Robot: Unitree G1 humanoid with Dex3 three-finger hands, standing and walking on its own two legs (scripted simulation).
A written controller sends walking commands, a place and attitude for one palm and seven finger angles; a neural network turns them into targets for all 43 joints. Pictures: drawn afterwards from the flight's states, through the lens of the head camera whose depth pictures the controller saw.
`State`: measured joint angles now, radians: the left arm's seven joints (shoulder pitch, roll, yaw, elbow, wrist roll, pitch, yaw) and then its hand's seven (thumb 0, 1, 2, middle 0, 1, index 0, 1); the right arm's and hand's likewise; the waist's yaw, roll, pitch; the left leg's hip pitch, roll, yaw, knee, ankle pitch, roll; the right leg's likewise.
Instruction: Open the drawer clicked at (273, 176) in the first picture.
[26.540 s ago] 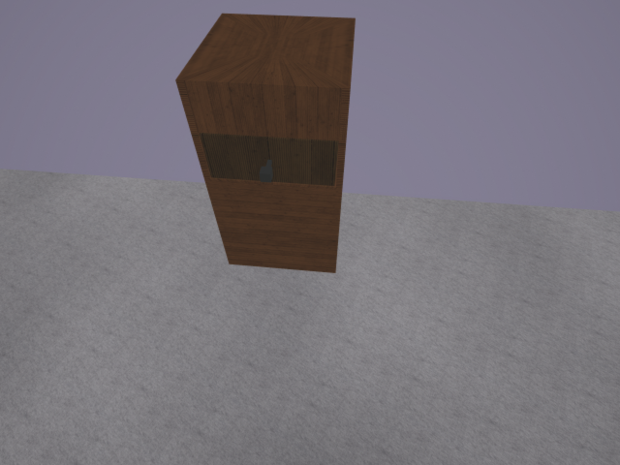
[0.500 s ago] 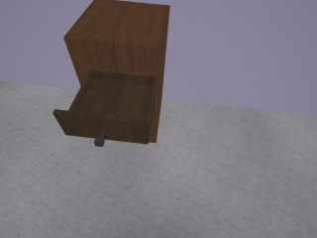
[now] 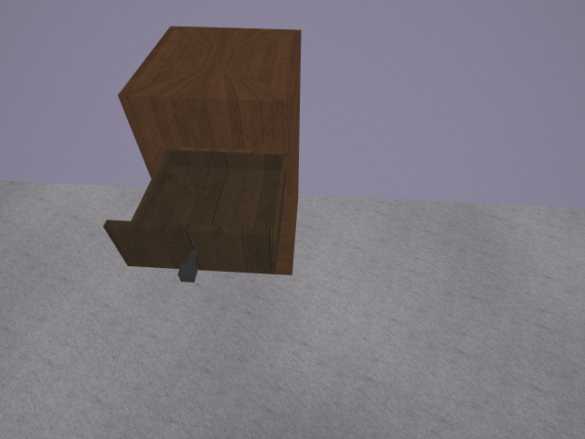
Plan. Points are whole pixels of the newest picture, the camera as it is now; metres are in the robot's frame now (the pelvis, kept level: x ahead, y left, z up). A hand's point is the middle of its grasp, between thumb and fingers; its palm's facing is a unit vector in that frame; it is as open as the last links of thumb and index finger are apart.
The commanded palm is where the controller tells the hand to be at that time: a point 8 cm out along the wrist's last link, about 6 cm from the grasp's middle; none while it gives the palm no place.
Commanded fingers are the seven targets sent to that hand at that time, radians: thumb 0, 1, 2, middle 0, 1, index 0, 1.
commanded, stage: let the arm hang, fingers relaxed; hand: left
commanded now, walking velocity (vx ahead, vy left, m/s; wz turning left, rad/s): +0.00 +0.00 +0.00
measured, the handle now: (190, 265) +0.51 +0.27 -0.22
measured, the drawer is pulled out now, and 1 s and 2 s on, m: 0.30 0.30 0.30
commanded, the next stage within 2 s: look to check the result in 0.18 s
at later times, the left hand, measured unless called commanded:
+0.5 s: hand out of the picture -0.01 +0.16 -0.17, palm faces +0.05 -0.98 -0.18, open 7.3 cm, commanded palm none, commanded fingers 0.00 0.90 0.90 -0.20 -0.30 -0.20 -0.30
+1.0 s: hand out of the picture +0.00 +0.14 -0.17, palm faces +0.05 -0.98 -0.17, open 7.3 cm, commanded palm none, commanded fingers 0.00 0.90 0.90 -0.20 -0.30 -0.20 -0.30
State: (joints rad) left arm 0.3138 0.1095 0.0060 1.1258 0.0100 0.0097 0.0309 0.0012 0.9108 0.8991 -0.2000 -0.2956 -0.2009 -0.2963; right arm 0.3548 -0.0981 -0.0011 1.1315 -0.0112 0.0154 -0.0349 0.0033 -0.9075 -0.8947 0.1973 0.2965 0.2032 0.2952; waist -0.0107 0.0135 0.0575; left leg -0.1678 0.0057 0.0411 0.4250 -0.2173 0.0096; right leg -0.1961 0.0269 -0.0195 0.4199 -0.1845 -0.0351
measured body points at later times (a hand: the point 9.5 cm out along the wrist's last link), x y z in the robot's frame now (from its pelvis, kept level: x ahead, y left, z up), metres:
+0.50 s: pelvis +0.01 +0.00 +0.00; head +0.03 -0.01 +0.45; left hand -0.02 +0.21 -0.16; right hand -0.02 -0.19 -0.17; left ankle +0.01 +0.11 -0.74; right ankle +0.03 -0.10 -0.74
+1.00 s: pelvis +0.02 -0.01 +0.00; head +0.04 -0.02 +0.45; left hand +0.00 +0.19 -0.16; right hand -0.01 -0.21 -0.17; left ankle +0.01 +0.11 -0.74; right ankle +0.03 -0.10 -0.74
